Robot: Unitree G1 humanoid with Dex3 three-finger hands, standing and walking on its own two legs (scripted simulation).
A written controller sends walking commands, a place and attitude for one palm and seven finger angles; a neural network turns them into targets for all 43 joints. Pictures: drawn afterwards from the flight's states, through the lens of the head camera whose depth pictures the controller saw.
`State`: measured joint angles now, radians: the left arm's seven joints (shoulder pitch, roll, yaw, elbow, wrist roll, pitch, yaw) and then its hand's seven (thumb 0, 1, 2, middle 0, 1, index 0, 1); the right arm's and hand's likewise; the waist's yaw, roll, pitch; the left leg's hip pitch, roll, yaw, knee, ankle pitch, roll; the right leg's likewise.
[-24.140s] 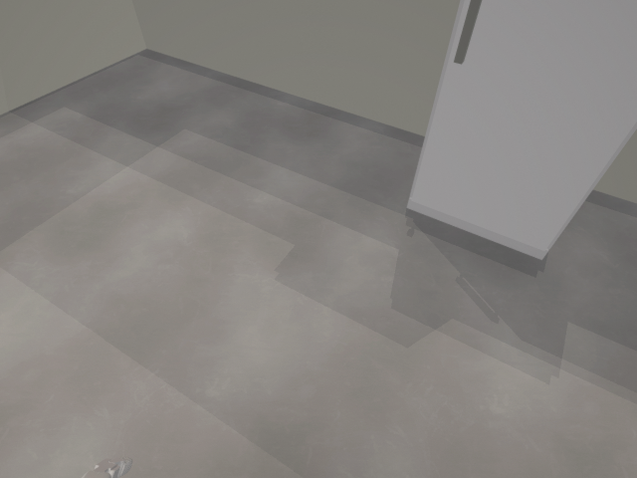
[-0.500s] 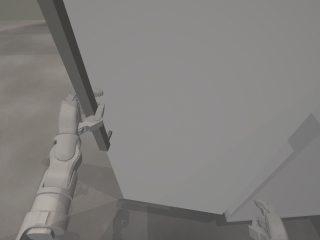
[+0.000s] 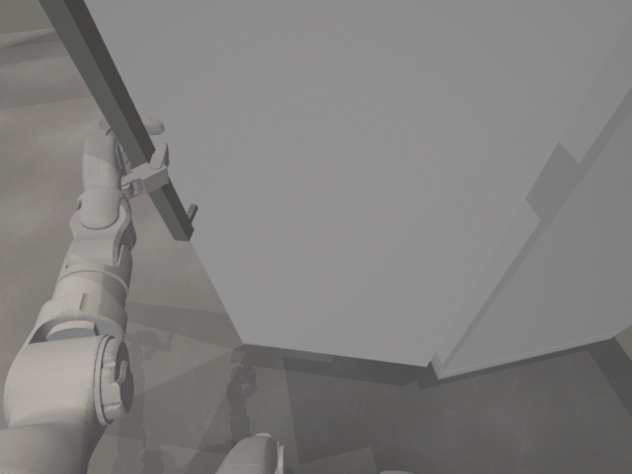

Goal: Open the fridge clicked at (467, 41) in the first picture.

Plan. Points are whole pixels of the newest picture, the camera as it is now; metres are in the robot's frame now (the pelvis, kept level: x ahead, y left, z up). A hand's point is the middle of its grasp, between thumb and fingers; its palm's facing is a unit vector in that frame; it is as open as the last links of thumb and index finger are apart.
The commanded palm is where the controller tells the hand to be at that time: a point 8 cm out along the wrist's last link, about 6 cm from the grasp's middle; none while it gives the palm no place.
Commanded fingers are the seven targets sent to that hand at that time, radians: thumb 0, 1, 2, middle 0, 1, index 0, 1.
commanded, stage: stop walking and hold the door back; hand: left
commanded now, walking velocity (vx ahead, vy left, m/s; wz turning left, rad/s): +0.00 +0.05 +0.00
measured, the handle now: (132, 108) +0.50 +0.22 +0.20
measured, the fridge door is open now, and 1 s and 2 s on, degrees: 70 73 69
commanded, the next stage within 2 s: loosen the grip on the handle in 0.50 s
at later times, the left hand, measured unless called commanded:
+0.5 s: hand (150, 185) +0.44 +0.20 +0.13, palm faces +0.12 -0.98 -0.18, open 6.1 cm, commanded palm +0.42 +0.26 +0.12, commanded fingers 0.00 0.90 0.90 -0.45 -1.40 -0.45 -1.40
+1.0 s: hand (154, 189) +0.44 +0.21 +0.12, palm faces +0.13 -0.97 -0.20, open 12.5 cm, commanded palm +0.41 +0.26 +0.13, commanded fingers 0.00 -0.55 0.20 -0.30 -1.22 -0.30 -1.22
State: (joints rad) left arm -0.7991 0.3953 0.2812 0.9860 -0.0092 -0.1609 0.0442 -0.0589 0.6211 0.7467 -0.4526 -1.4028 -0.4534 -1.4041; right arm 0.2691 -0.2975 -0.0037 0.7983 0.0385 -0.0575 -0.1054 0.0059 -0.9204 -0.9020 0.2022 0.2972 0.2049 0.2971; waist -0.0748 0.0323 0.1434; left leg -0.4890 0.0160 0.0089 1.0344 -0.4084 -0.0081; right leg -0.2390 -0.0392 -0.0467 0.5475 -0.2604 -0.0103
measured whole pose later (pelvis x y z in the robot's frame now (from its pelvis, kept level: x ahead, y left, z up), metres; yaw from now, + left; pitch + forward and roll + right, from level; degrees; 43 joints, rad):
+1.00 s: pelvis +0.01 +0.02 -0.02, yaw -4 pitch +3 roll +0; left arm -0.58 0.38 0.24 0.79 -0.02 -0.37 -0.02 -0.01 -0.32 0.32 -0.41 -1.35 -0.36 -1.34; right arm 0.33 -0.29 -0.01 0.72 0.02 -0.10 -0.07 0.01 -0.91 -0.90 0.20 0.30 0.20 0.30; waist -0.04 -0.01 -0.01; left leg -0.50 0.04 0.01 0.66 -0.23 -0.01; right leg -0.43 -0.01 -0.01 0.69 -0.32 0.01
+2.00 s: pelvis +0.05 +0.04 -0.02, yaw -5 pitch +6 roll -2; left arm -0.24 0.42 0.40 0.41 -0.16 -0.24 -0.21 -0.01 -0.55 0.20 -0.25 -1.15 -0.26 -1.15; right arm 0.28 -0.24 0.02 0.63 0.03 -0.09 -0.09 0.01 -0.91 -0.90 0.20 0.30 0.20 0.30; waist 0.01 0.03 -0.09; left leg -0.53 0.02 -0.03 0.76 -0.33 0.00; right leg -0.42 0.00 0.00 0.70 -0.38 0.03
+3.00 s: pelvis +0.06 +0.03 -0.01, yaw -4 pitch +0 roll -1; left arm 0.14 0.39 0.46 -0.01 -0.41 0.07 -0.38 -0.01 -0.55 0.20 -0.25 -1.15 -0.25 -1.15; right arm 0.24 -0.25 0.07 0.59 0.06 -0.27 -0.13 0.01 -0.90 -0.90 0.20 0.30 0.20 0.30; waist 0.05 0.04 -0.08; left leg -0.37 0.02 -0.03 0.65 -0.29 -0.01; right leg -0.25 -0.01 0.00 0.60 -0.35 0.02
